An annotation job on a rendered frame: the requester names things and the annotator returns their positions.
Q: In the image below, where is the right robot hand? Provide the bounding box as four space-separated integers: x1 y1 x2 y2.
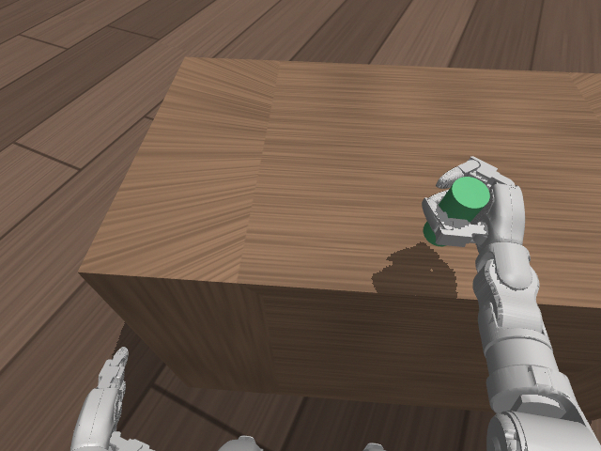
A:
422 156 525 254

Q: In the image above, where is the right robot arm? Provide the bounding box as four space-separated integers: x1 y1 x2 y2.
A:
472 241 601 451

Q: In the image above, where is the can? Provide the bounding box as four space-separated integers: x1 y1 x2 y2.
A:
423 177 490 246

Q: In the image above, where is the left robot hand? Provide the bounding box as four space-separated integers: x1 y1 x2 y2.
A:
70 347 155 451

